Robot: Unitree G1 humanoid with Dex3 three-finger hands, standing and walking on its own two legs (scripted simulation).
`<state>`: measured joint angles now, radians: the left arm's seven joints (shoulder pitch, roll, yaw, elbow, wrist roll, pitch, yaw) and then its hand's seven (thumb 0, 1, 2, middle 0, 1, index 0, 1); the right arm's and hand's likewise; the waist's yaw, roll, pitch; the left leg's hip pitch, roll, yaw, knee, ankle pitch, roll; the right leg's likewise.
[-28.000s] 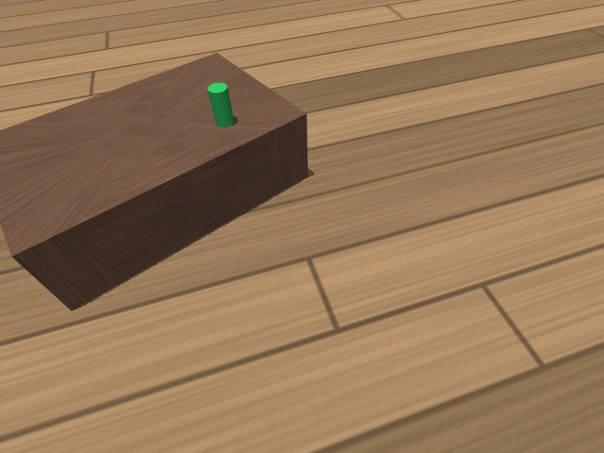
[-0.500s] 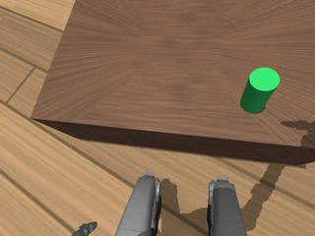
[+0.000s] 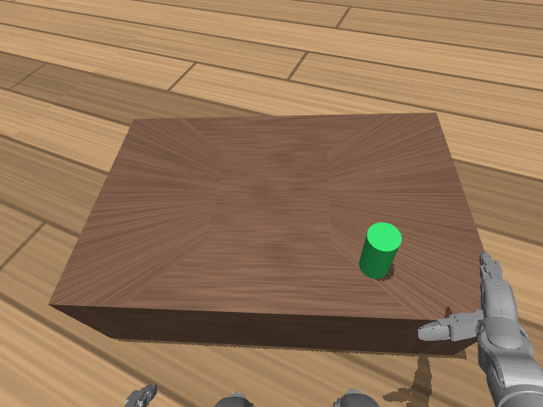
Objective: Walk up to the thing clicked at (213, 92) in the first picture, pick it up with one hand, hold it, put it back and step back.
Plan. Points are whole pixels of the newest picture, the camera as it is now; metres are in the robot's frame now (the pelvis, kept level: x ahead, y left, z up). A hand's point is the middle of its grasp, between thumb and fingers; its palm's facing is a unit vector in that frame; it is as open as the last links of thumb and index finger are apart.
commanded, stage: home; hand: right
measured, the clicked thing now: (378, 252) +0.49 -0.20 -0.28
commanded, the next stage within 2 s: none
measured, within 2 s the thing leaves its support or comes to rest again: neither
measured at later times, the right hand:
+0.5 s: hand (424, 397) +0.16 -0.16 -0.05, palm faces +0.18 +0.94 -0.27, open 17.5 cm
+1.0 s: hand (432, 397) +0.16 -0.17 -0.05, palm faces +0.15 +0.95 -0.28, open 17.6 cm
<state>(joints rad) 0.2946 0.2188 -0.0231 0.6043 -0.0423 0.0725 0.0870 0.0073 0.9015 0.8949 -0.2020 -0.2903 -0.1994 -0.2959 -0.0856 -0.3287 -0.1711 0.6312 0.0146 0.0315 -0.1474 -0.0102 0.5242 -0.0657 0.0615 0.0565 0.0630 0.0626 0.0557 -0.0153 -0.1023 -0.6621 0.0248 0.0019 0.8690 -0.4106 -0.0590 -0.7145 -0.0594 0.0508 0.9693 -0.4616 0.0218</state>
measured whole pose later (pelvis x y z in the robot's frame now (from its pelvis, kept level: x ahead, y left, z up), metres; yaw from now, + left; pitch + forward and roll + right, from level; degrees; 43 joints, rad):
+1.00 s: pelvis -0.02 +0.01 +0.00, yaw +0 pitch +5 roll +2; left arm 0.27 0.20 -0.02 0.53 -0.01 -0.12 0.15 0.01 0.90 0.90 -0.20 -0.30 -0.20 -0.30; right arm 0.44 -0.19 0.00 0.05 0.01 0.21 -0.16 -0.01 0.57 -0.04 0.05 0.05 0.05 0.05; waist 0.01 -0.03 -0.08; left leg -0.56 0.03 0.00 0.89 -0.42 -0.05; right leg -0.60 -0.06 0.05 0.95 -0.45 0.03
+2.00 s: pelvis -0.01 +0.01 +0.00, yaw -1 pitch +6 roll +2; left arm 0.27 0.20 -0.02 0.52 -0.01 -0.12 0.16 0.01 0.90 0.90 -0.20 -0.30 -0.20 -0.30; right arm 0.45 -0.19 0.00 0.00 0.01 0.27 -0.15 -0.01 0.57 -0.04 0.05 0.05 0.05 0.05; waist 0.01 -0.03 -0.10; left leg -0.58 0.03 0.00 0.92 -0.44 -0.05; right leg -0.61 -0.06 0.06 0.97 -0.47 0.04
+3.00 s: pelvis +0.00 +0.01 +0.05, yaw +0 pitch -3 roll +0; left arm 0.19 0.32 0.02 1.05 0.02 0.00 0.00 0.01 0.90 0.89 -0.20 -0.30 -0.20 -0.30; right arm 0.22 -0.33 0.00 1.03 -0.03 -0.01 -0.03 0.01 -0.88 -0.89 0.20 0.30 0.20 0.30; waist -0.01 0.00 0.05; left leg -0.20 0.08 -0.02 0.53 -0.28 -0.07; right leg -0.20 -0.01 0.00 0.54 -0.28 0.01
